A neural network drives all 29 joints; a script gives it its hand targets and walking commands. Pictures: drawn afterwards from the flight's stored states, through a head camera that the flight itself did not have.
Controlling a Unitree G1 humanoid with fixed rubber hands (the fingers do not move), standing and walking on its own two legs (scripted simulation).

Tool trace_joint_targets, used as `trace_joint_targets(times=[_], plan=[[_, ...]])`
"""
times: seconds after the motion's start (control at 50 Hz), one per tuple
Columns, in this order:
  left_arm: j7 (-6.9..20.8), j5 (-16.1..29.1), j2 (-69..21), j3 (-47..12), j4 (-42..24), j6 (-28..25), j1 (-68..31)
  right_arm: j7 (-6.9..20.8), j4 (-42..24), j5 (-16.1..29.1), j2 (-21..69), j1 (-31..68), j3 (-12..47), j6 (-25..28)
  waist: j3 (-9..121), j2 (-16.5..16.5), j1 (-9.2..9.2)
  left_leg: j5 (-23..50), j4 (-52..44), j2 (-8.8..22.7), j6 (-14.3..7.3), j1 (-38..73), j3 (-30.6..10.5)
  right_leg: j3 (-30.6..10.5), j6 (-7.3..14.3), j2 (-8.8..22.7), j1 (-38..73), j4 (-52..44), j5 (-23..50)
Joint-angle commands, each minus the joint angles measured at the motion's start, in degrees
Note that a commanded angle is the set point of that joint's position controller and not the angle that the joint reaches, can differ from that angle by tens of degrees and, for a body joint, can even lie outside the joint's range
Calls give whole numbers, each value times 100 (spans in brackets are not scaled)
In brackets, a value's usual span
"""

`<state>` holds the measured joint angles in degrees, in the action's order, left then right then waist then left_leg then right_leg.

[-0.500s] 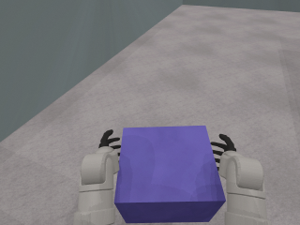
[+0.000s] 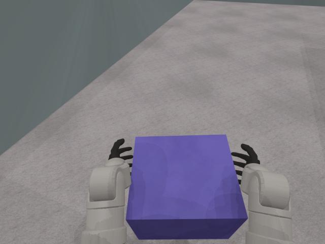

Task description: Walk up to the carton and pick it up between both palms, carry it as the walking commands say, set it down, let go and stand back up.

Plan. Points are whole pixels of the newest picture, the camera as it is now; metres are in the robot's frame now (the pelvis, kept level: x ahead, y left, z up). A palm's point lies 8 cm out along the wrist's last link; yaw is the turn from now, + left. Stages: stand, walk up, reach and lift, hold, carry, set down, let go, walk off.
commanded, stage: carry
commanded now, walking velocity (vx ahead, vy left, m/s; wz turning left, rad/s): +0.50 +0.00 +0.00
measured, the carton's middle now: (181, 187) +0.28 +0.00 +0.00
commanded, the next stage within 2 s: none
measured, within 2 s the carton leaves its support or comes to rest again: neither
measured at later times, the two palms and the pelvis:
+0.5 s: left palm (129, 111) +0.52 +0.16 +0.06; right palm (223, 113) +0.53 -0.14 +0.05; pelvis +0.23 +0.01 -0.02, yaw +1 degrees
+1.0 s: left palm (130, 84) +0.68 +0.19 +0.06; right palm (208, 83) +0.70 -0.12 +0.05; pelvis +0.40 +0.02 -0.02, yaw +0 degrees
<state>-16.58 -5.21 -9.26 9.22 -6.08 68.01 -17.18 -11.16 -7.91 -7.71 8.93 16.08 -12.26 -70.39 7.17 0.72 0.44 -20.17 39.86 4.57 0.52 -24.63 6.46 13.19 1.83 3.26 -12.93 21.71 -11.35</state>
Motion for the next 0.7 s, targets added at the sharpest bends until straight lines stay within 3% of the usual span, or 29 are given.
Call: trace_joint_targets(times=[0.0,0.04,0.06,0.12,0.16,0.18,0.2,0.22,0.24,0.26,0.28,0.3,0.32,0.36,0.4,0.42,0.44,0.46,0.48,0.5,0.52,0.54,0.56,0.58,0.6,0.62,0.64,0.66,0.68], plan=[[2810,2487,-5881,-3920,-619,45,-3738,2346,-797,2912,5926,4622,4429,172,1167,-568,124,172,-3,251,135,-1213,-3,-1829,713,1930,1635,-1439,-1480],[2797,2493,-5755,-3874,-763,20,-3738,2314,-496,2955,6063,4315,4418,169,1128,-798,140,644,-94,59,172,-958,223,-1314,543,1640,1570,-1336,-704],[2787,2498,-5759,-3889,-744,17,-3719,2289,-586,2945,6038,4379,4399,170,1139,-842,135,696,-280,47,156,-784,215,-1273,510,1662,1605,-1225,-387],[2763,2437,-5669,-3858,-802,17,-3556,2247,-738,2972,5985,4350,4383,202,1353,-798,133,1056,-1003,-163,73,-4,457,-744,336,1463,1653,-672,609],[2766,2450,-5589,-3924,-967,-10,-3549,2224,-848,2944,5915,4161,4444,237,1704,-714,47,1297,-1520,-313,-49,1483,757,-262,86,1161,1112,161,578],[2757,2418,-5524,-3928,-1003,-5,-3681,2205,-787,2916,5882,4129,4381,258,2056,-522,-32,901,-1751,-225,-269,2576,582,23,-110,893,589,1144,898],[2786,2463,-5576,-4041,-974,28,-3573,2195,-828,2829,5811,3850,4349,291,2494,236,-188,434,-1746,687,-691,3965,-861,97,-413,632,-670,2549,709],[2865,2497,-5537,-4193,-776,142,-3423,2169,-260,2646,5715,3295,4133,257,2322,1892,-253,1776,-2020,1847,-1407,4705,-2833,-2,-656,18,-2339,4000,-1035],[2920,2588,-5635,-4191,-706,122,-3352,2142,-493,2634,5738,3407,4141,299,2078,1519,-246,3188,-1872,2017,-1621,5017,-2785,-640,-500,78,-3271,4414,-2160],[2966,2680,-5687,-4155,-711,70,-3483,2093,-811,2705,5791,3666,4251,357,2002,844,-223,3632,-1739,2094,-1629,4885,-2680,-999,-400,243,-3431,4527,-2267],[2975,2811,-5812,-4235,-1037,16,-3791,2069,-715,2632,5928,3503,4212,357,1916,592,-210,3745,-1823,2042,-1448,4586,-2179,-1173,-395,481,-3320,3958,-2180],[2974,2897,-5859,-4241,-1293,-20,-3972,2037,-1165,2696,5992,3875,4292,409,1777,301,-200,3558,-1969,1866,-1289,4270,-1622,-1183,-405,584,-3046,3048,-1991],[2962,2959,-5765,-4243,-1541,-40,-4020,1988,-1329,2782,6047,3994,4326,456,1936,303,-167,3587,-1941,1650,-1191,3842,-1088,-916,-434,439,-2299,2234,-1622],[2880,2916,-5636,-4246,-1678,-54,-3814,1957,-1523,2780,5948,3895,4272,492,2056,855,-129,4284,-1729,1282,-929,3450,-314,-471,-403,126,-1431,1390,-744],[2836,2724,-5490,-4084,-1438,-40,-3178,1976,-1669,2814,5870,3859,4372,475,2368,621,-17,3658,-1140,726,-538,3175,430,53,-361,-90,-136,85,606],[2853,2741,-5526,-4130,-1514,-62,-3038,1992,-1717,2779,5807,3587,4446,474,2387,265,35,2881,-832,544,-372,2475,436,-36,-305,68,901,-132,1107],[2866,2696,-5495,-4120,-1611,-87,-3175,2003,-1534,2758,5824,3454,4461,427,2536,-19,70,2186,-339,389,-198,1818,467,-592,-179,687,1771,20,2057],[2864,2428,-5459,-3984,-1203,-69,-3034,2079,-1188,2737,5826,3464,4526,322,2374,-682,97,1030,116,17,-12,901,295,-1652,363,1431,2272,425,3939],[2840,2381,-5471,-3964,-1122,-82,-3034,2111,-1233,2824,5763,3574,4676,287,2207,-1360,109,-798,244,-216,19,250,217,-2025,666,1775,2554,372,5122],[2811,2303,-5418,-3855,-1137,-87,-3163,2138,-1271,2949,5817,3800,4791,283,2260,-1348,112,-1380,61,-187,17,-194,3,-2010,849,1898,3080,496,5233],[2814,2265,-5539,-3805,-973,-99,-3025,2143,-1453,2970,5768,4038,4802,299,2189,-1191,93,-1160,-264,-168,22,-262,-35,-1907,836,1843,3074,524,5351],[2790,2245,-5611,-3802,-996,-127,-3045,2179,-1464,3034,5818,4004,4825,303,2238,-982,27,-385,-988,-140,8,32,3,-1589,704,1791,2807,638,5179],[2753,2209,-5614,-3768,-913,-113,-3046,2199,-1287,3032,5878,4019,4814,268,2364,-1009,2,660,-1734,-126,36,770,76,-1164,388,1528,2358,853,4876],[2750,2258,-5583,-3809,-1022,-96,-3059,2205,-1369,3053,5937,4078,4792,289,2603,-825,3,1557,-1909,49,46,1449,67,-879,47,1248,2002,923,4291],[2762,2374,-5623,-3977,-1101,-69,-3207,2188,-1293,3005,5914,4052,4670,293,2629,-548,20,2753,-1406,272,4,1745,-142,-630,-165,1032,1654,1013,3886],[2742,2434,-5593,-4118,-1249,-57,-3392,2193,-1031,2959,5954,3877,4566,299,2677,166,20,4361,-1095,520,-61,2288,-350,-661,-218,868,1204,1167,3566],[2727,2462,-5551,-4193,-1386,-89,-3399,2196,-1051,2928,5903,3783,4528,335,2684,493,-9,5498,-838,678,-49,2801,-438,-605,-312,746,652,1436,3208],[2730,2401,-5398,-4156,-1309,-63,-3138,2163,-1032,2880,5875,3565,4521,337,2654,593,-44,6201,-624,709,-94,3109,-455,-487,-382,611,233,1467,2853],[2763,2481,-5496,-4231,-1394,-39,-3412,2154,-850,2801,5989,3507,4458,315,2603,597,-64,6366,-536,677,-106,3058,-439,-449,-393,483,193,1394,2552]])
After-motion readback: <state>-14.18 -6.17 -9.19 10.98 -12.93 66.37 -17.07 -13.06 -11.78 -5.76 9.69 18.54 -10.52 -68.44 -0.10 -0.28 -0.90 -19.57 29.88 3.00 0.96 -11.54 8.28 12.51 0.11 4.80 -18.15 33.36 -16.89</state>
